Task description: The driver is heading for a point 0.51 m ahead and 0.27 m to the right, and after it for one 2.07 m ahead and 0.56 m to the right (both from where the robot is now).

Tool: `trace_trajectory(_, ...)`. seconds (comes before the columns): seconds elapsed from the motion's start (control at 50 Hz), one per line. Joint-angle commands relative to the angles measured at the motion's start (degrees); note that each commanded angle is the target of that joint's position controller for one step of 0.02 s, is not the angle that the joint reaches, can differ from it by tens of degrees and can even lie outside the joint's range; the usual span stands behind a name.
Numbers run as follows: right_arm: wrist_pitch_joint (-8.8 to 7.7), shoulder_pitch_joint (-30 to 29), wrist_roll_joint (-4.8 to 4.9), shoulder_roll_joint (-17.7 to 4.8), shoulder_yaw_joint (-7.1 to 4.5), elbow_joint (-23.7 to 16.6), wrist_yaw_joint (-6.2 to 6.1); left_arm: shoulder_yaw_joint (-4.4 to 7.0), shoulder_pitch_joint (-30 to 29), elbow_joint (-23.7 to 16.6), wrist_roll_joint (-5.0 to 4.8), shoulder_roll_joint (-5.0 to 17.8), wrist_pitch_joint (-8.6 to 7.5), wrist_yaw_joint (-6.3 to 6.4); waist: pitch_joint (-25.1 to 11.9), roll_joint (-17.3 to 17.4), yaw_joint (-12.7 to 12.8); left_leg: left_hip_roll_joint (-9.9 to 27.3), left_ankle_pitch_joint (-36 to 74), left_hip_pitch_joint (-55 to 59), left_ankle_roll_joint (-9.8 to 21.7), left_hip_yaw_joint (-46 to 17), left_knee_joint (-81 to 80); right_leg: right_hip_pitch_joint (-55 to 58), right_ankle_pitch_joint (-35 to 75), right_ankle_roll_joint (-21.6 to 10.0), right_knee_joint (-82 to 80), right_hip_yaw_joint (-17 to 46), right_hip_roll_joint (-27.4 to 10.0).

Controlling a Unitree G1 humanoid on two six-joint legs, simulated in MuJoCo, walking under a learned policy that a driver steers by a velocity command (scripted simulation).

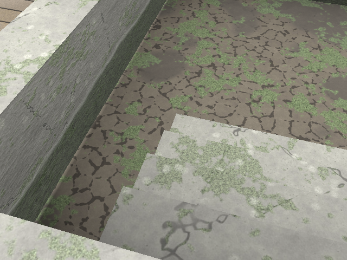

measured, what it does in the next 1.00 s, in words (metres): walks ahead, turning right: right foot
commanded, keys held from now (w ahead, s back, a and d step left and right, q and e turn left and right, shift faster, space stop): w+e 1.00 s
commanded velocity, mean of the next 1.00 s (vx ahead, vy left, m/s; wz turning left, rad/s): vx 0.50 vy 0.00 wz -0.52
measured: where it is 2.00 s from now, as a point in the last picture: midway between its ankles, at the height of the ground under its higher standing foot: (248, 221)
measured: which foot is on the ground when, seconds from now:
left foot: down 0.00-0.56, up 0.58-1.00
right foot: down 0.00-0.00, up 0.02-0.52, down 0.54-1.00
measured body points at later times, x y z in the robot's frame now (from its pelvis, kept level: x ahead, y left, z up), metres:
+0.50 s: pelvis +0.23 -0.02 +0.00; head +0.24 -0.02 +0.45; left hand +0.44 +0.15 -0.12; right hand +0.10 -0.20 -0.15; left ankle +0.11 +0.12 -0.73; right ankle +0.30 -0.15 -0.71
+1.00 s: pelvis +0.46 -0.11 -0.05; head +0.46 -0.11 +0.40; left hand +0.53 +0.16 -0.18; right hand +0.52 -0.41 -0.14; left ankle +0.66 -0.06 -0.75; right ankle +0.29 -0.15 -0.73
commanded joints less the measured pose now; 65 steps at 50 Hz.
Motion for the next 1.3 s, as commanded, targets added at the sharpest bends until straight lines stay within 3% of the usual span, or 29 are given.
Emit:
trace_trajectory(0.02,-2.23,26.23,1.46,-12.87,-3.30,3.48,-1.09,-0.77,5.75,-4.90,1.18,0.08,-1.45,-0.32,-23.64,16.26,-12.20,20.07,6.04,58.13,21.93,-29.61,-6.04,-36.26,1.46,-1.46,30.84,1.15,4.36)
trace_trajectory(0.04,-2.03,32.45,-0.72,-11.16,-3.55,6.97,-1.78,1.01,-3.14,-5.43,-0.17,5.19,-1.21,-0.92,-14.76,8.71,-15.97,21.53,-8.10,52.95,16.41,-36.60,-13.57,-46.20,-9.06,-3.15,42.50,5.92,1.85)
trace_trajectory(0.08,-2.29,20.71,-0.03,-8.14,-3.21,5.30,-2.61,2.05,-6.41,-4.72,-0.86,6.07,-1.01,0.92,0.13,5.23,-10.93,17.42,-17.19,31.62,9.81,-21.84,-17.69,-46.48,0.76,-5.57,48.28,6.74,-4.07)
trace_trajectory(0.14,-2.25,17.52,-0.15,-0.33,-1.10,4.33,-3.27,1.12,-4.72,-3.87,0.58,0.19,-0.18,0.96,0.24,3.17,-6.73,14.67,-1.97,24.00,8.89,-9.85,-21.35,-40.29,9.70,-6.33,46.06,7.43,-6.40)
trace_trajectory(0.4,-4.20,26.05,-5.32,-4.86,-0.85,8.96,-0.31,0.62,-14.81,-10.15,0.76,4.57,1.89,-1.52,3.03,2.53,-3.33,14.47,26.22,17.20,8.15,11.24,-15.21,-32.95,28.30,-3.93,36.42,2.02,-5.17)
trace_trajectory(0.48,-3.48,29.02,-1.32,-7.61,-2.22,9.41,-1.98,1.15,-26.86,-15.19,0.03,5.58,1.67,-0.09,5.40,3.13,-7.34,16.49,27.85,31.84,7.12,11.90,-12.81,-39.01,5.33,-4.29,21.18,-2.90,-3.52)
trace_trajectory(0.54,-1.96,26.02,-2.01,-10.14,-3.28,7.69,-3.09,2.57,-17.64,-13.62,-2.49,8.05,-0.53,0.91,0.81,2.95,-3.08,14.38,40.71,28.63,4.93,15.75,1.48,-21.41,14.26,-6.46,12.44,-6.68,2.97)
trace_trajectory(0.56,-2.28,28.91,-3.90,-8.48,-2.59,8.40,-2.71,4.75,-7.39,-11.32,-1.82,12.37,-1.48,2.56,-6.71,-0.86,-1.35,11.39,29.63,16.79,1.21,16.35,16.27,-2.61,27.41,-11.16,16.43,-1.63,2.68)
trace_trajectory(0.58,-3.86,29.82,-5.47,0.44,0.52,3.93,-1.56,5.74,7.01,-8.89,-1.46,17.97,-1.82,3.59,-19.50,-15.23,1.55,0.70,-19.41,-7.95,-5.79,12.75,34.90,25.08,32.34,-26.42,10.47,26.41,-10.82)
trace_trajectory(0.62,-4.59,8.96,0.26,-2.19,0.14,-1.98,1.01,6.88,13.63,-2.74,0.83,16.46,-2.83,2.77,-3.88,-1.98,8.64,-1.97,-29.75,-30.41,-2.00,-5.99,48.12,20.81,23.87,-22.12,-0.09,34.09,-15.28)
trace_trajectory(0.7,-1.73,13.87,-2.98,-0.97,0.25,-2.02,-2.38,1.59,-6.53,-6.88,-0.43,3.72,-1.85,0.75,1.44,-0.46,-5.82,3.27,-20.03,-11.84,-1.97,-7.98,43.47,-20.85,25.87,-20.63,2.02,22.86,-11.08)
trace_trajectory(0.72,1.14,16.44,2.44,-10.25,-3.71,-2.58,-2.72,4.01,-9.90,-10.12,-5.46,13.30,1.25,2.86,2.61,1.08,-9.35,2.67,-19.37,-6.17,-4.45,-3.59,33.11,-21.09,36.03,-18.05,-2.23,21.96,-9.96)
trace_trajectory(0.76,3.75,20.13,2.06,-4.87,-2.34,-0.06,-2.09,4.26,-6.33,-9.23,-3.42,14.77,2.85,3.90,0.77,-2.48,-8.14,0.81,-6.56,1.02,-5.52,0.15,35.52,-26.78,44.43,-17.52,-1.25,17.80,-9.14)
trace_trajectory(0.78,0.97,12.52,-4.46,4.99,2.81,-3.79,0.36,-0.50,-2.84,-6.80,3.55,1.98,-1.01,1.83,3.62,-3.42,-6.02,4.67,4.76,-4.42,-4.01,-5.68,34.68,-33.25,22.37,-15.49,4.90,14.58,-5.23)
trace_trajectory(0.8,2.72,9.42,1.63,-8.03,-3.82,-4.54,-0.81,3.55,-1.61,-7.13,-3.83,12.57,0.33,3.70,2.07,-2.10,-5.44,2.33,6.17,-11.83,-4.27,-3.76,29.92,-20.62,23.65,-16.68,0.69,22.10,-7.46)
trace_trajectory(0.84,3.29,0.51,1.10,-10.21,-4.03,-8.17,-1.16,3.54,-0.51,-7.91,-4.53,13.18,1.10,5.27,3.62,-2.16,-2.74,2.04,12.84,-15.70,-4.88,-5.80,20.53,-19.07,11.74,-16.81,3.87,24.50,-6.17)
trace_trajectory(0.98,3.17,-1.64,0.88,-4.24,-2.37,-10.03,1.55,2.54,0.44,-11.87,-1.79,12.02,4.34,7.83,3.07,-5.63,0.50,-4.46,20.58,-1.78,-4.60,-4.23,6.78,-24.02,2.46,-13.07,21.72,22.34,0.56)
trace_trajectory(1.0,0.23,7.75,-4.83,-0.84,0.20,-5.90,1.20,-2.13,8.19,-8.30,3.17,3.04,1.03,3.97,9.36,-6.48,0.03,5.25,30.47,6.80,-3.45,-10.64,-3.12,-29.77,-11.90,-5.94,32.92,18.24,1.46)
trace_trajectory(1.06,-0.66,22.81,-2.17,-7.85,-2.31,-0.31,0.49,-2.01,2.09,-11.78,0.11,10.69,0.40,-0.13,7.13,1.93,-9.04,0.28,25.45,36.02,-6.67,1.40,-7.53,-44.76,-15.76,-6.09,47.48,18.82,7.74)
trace_trajectory(1.08,-0.43,34.55,-1.71,-11.67,-3.79,4.23,0.42,-1.74,0.06,-12.98,-1.64,13.82,0.44,-0.66,6.19,9.91,-15.84,2.60,31.48,39.81,-4.19,3.22,-17.83,-40.88,-12.11,-2.72,64.32,15.59,12.24)
trace_trajectory(1.1,-0.13,44.65,-3.03,-12.76,-4.04,6.71,1.64,-3.11,1.16,-13.05,0.16,10.04,1.20,-2.71,-1.90,12.54,-16.92,10.84,34.55,50.75,5.33,-5.51,-6.67,-48.03,-18.41,-0.36,87.27,17.33,13.54)
trace_trajectory(1.12,-0.34,36.75,-2.89,-18.60,-3.83,1.04,3.70,-3.99,19.93,-11.24,-1.07,1.41,0.90,-3.80,-19.43,15.25,-2.98,21.10,75.26,64.88,19.82,-14.98,20.10,-63.24,-24.24,-1.34,107.83,13.36,12.51)
trace_trajectory(1.14,0.03,36.12,-5.08,-18.16,-3.75,-0.81,4.30,-3.56,20.05,-11.99,-1.83,6.96,0.56,-4.22,-19.43,10.98,-6.62,25.20,75.44,65.02,25.77,-25.69,16.72,-76.30,-23.80,1.96,118.30,12.29,11.41)
trace_trajectory(1.16,0.69,29.31,-5.04,-16.62,-3.79,-1.81,4.06,-2.53,9.46,-17.09,-2.41,11.83,0.66,-3.45,-9.04,9.52,-9.42,31.61,33.93,55.21,26.01,-40.00,6.04,-90.80,-13.04,2.71,117.80,14.49,5.73)
trace_trajectory(1.2,-0.58,20.63,-4.16,-4.75,1.20,-1.27,3.60,-4.63,-3.57,-18.59,0.10,8.27,1.65,0.53,7.21,-5.50,-3.37,23.00,7.93,22.23,18.51,-30.26,-6.74,-83.04,10.44,1.21,91.22,15.37,-5.05)
trace_trajectory(1.24,-3.65,15.56,-3.37,-0.46,2.16,-0.48,1.05,-6.14,-3.07,-16.53,2.49,4.51,2.72,-0.12,10.44,0.84,0.63,9.23,2.90,-3.19,13.28,-15.99,-9.21,-64.40,23.80,-2.36,61.28,10.17,-10.91)
trace_trajectory(1.26,-3.74,15.61,5.88,-9.40,0.32,1.11,-0.86,-2.28,-20.60,-22.70,-1.81,9.65,4.42,2.39,11.95,-0.73,0.49,7.41,11.19,-16.81,8.68,-9.99,-15.08,-38.74,27.87,0.42,41.14,-0.18,-5.29)
trace_trajectory(1.28,-4.24,18.35,6.80,-11.48,-0.05,1.34,-0.95,-2.28,-19.30,-20.44,-2.52,8.00,5.25,3.04,7.86,0.86,-1.20,5.18,12.91,-21.03,7.41,-8.37,-15.30,-22.77,34.91,0.54,36.32,-0.80,-4.55)
trace_trajectory(1.3,-6.54,22.34,-1.53,-8.66,1.16,2.35,0.80,-6.35,-13.62,-18.59,1.85,3.96,4.44,-0.72,5.87,9.57,-3.20,2.90,-0.45,-17.70,11.67,-6.91,-14.66,-28.76,31.05,0.63,43.11,-0.88,-5.96)
Next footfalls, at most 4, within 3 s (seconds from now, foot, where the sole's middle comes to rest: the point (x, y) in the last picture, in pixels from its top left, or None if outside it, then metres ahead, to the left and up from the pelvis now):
0.54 right None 0.33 -0.16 -0.77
1.08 left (204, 239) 0.66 -0.06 -0.94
1.44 right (274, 240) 0.68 -0.37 -0.94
1.92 left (233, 193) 1.01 -0.23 -1.12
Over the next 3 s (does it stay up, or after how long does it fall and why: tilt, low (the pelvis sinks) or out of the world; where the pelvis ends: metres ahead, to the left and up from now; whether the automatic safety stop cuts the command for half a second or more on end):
stays up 1.48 -0.41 -0.63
